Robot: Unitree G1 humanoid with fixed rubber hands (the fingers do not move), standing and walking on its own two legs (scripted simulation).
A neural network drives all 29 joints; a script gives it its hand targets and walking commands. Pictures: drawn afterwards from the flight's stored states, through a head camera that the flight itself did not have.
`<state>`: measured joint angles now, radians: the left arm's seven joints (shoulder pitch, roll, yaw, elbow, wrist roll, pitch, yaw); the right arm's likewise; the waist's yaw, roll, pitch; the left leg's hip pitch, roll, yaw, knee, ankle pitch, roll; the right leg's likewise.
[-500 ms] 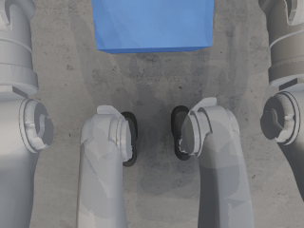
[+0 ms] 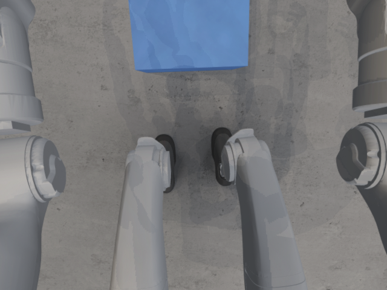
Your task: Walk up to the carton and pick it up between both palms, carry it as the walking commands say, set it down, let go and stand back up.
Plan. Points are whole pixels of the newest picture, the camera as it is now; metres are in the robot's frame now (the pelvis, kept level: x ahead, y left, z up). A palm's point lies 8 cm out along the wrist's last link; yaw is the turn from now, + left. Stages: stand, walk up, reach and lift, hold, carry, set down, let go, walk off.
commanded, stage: set down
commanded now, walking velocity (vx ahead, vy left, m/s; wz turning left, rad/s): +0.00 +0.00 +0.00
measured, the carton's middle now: (188, 17) +0.58 -0.02 -0.46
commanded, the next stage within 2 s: let go in 0.42 s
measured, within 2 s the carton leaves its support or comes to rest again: neither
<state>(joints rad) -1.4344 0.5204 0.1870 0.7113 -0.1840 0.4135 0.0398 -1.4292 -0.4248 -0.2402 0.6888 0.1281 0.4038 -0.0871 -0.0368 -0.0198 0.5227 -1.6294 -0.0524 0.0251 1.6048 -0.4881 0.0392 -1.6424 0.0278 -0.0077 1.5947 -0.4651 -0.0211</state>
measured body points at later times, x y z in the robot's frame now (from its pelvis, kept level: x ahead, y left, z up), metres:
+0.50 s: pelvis +0.02 +0.00 +0.11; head +0.37 +0.00 +0.37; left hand +0.59 +0.22 -0.02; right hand +0.58 -0.23 -0.01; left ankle +0.11 +0.10 -0.52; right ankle +0.12 -0.11 -0.52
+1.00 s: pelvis +0.06 -0.01 +0.17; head +0.26 -0.01 +0.57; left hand +0.41 +0.25 +0.08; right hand +0.40 -0.25 +0.08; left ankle +0.11 +0.10 -0.52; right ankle +0.12 -0.11 -0.52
